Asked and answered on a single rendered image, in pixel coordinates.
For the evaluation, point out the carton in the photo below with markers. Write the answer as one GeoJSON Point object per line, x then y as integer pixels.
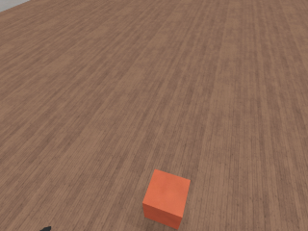
{"type": "Point", "coordinates": [165, 198]}

